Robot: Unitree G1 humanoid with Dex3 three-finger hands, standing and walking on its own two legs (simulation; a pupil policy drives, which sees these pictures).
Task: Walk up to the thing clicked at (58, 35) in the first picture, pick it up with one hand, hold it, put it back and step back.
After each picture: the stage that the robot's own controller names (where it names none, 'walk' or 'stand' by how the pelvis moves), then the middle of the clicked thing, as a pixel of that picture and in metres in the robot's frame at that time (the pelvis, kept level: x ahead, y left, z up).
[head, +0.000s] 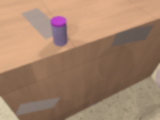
stand; (59, 31) +0.59 +0.11 +0.06
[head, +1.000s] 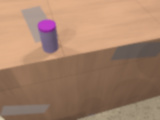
rise first; (48, 37) +0.51 +0.15 +0.08
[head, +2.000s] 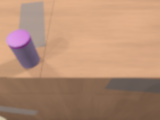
rise first; (24, 50) +0.40 +0.20 +0.10
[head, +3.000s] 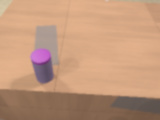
stand; (43, 66) +0.39 +0.15 +0.06
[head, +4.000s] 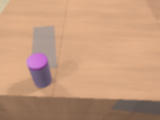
stand; (40, 71) +0.37 +0.16 +0.06
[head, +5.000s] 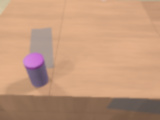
stand; (37, 70) +0.38 +0.17 +0.06
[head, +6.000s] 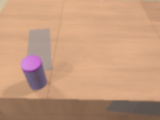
stand; (34, 73) +0.37 +0.18 +0.06
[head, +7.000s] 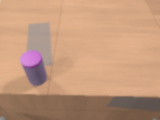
rise first; (34, 68) +0.38 +0.18 +0.06
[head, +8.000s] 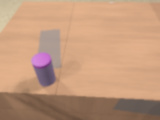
rise first; (44, 70) +0.38 +0.17 +0.06
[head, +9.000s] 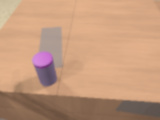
go down; (45, 69) +0.38 +0.16 +0.06
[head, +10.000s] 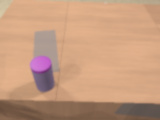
go down; (43, 74) +0.37 +0.14 +0.07
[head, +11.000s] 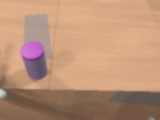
close in; (35, 61) +0.39 +0.15 +0.08
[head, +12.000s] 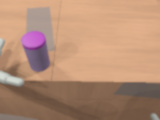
close; (37, 52) +0.40 +0.15 +0.12
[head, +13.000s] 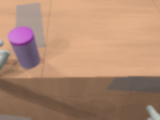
lift; (25, 48) +0.41 +0.16 +0.13
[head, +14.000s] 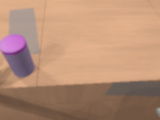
lift; (18, 57) +0.38 +0.17 +0.13
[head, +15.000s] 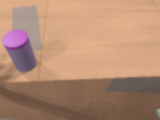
lift; (21, 52) +0.40 +0.17 +0.13
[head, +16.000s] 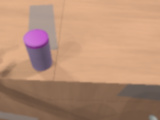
lift; (39, 51) +0.40 +0.14 +0.12
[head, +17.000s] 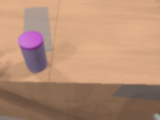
lift; (34, 53) +0.39 +0.15 +0.12
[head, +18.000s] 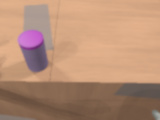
stand; (34, 52) +0.39 +0.14 +0.12
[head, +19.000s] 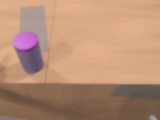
stand; (29, 54) +0.39 +0.16 +0.12
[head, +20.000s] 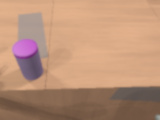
lift; (29, 60) +0.38 +0.15 +0.12
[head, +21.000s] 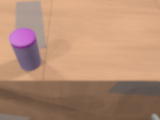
close in; (26, 50) +0.40 +0.16 +0.12
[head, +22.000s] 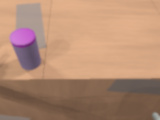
lift; (27, 50) +0.41 +0.16 +0.12
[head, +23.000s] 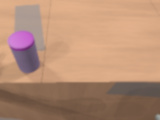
lift; (25, 53) +0.40 +0.16 +0.12
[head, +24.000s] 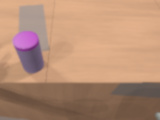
lift; (30, 53) +0.39 +0.15 +0.12
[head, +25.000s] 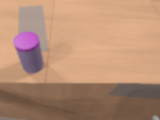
lift; (30, 53) +0.40 +0.15 +0.11
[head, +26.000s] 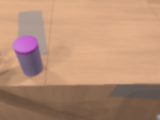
lift; (29, 57) +0.39 +0.15 +0.11
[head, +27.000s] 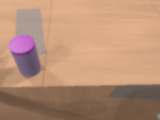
lift; (26, 57) +0.38 +0.16 +0.12
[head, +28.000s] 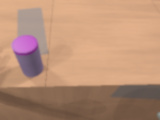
lift; (29, 57) +0.38 +0.15 +0.12
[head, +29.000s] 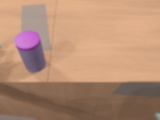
lift; (32, 52) +0.39 +0.15 +0.12
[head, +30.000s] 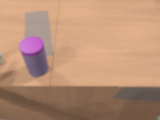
lift; (35, 57) +0.39 +0.15 +0.11
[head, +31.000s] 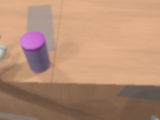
lift; (36, 53) +0.39 +0.14 +0.12
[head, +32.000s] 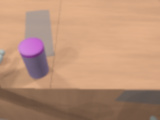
lift; (35, 59) +0.38 +0.15 +0.11
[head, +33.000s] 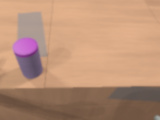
lift; (29, 59) +0.39 +0.15 +0.11
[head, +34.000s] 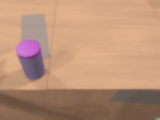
lift; (31, 60) +0.38 +0.15 +0.11
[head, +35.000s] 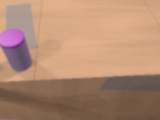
close; (16, 51) +0.41 +0.17 +0.12
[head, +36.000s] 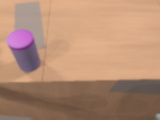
lift; (25, 52) +0.40 +0.16 +0.12
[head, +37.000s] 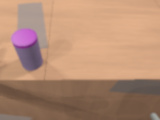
lift; (28, 50) +0.40 +0.15 +0.12
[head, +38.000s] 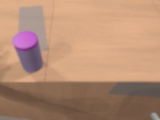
lift; (29, 53) +0.40 +0.15 +0.12
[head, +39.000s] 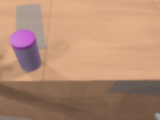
lift; (27, 51) +0.40 +0.16 +0.12
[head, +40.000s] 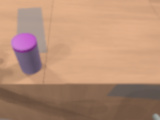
lift; (28, 54) +0.39 +0.16 +0.12
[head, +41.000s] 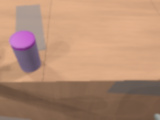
lift; (26, 52) +0.40 +0.16 +0.12
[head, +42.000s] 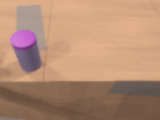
lift; (27, 52) +0.40 +0.16 +0.12
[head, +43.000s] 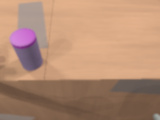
lift; (28, 50) +0.40 +0.16 +0.12
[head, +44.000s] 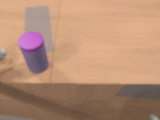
lift; (35, 53) +0.39 +0.15 +0.12
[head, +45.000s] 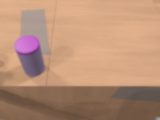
lift; (31, 57) +0.39 +0.15 +0.12
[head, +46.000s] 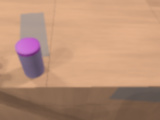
lift; (31, 58) +0.39 +0.15 +0.11
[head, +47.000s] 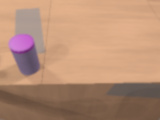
close; (26, 55) +0.39 +0.16 +0.11
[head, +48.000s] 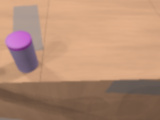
close; (23, 53) +0.40 +0.16 +0.12
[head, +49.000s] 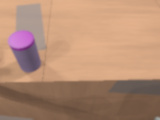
close; (26, 52) +0.40 +0.16 +0.12
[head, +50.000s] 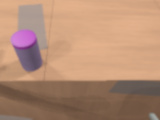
lift; (28, 51) +0.40 +0.16 +0.12
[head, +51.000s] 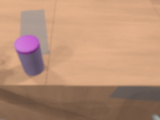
lift; (30, 56) +0.39 +0.15 +0.11
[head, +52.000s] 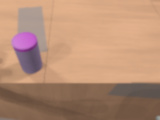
lift; (28, 54) +0.40 +0.16 +0.12
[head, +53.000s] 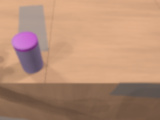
lift; (29, 53) +0.39 +0.15 +0.12
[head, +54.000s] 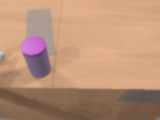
lift; (37, 58) +0.38 +0.14 +0.12
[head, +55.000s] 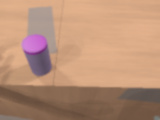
lift; (38, 56) +0.38 +0.14 +0.12
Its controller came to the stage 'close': yes
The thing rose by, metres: 0.00
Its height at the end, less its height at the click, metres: +0.00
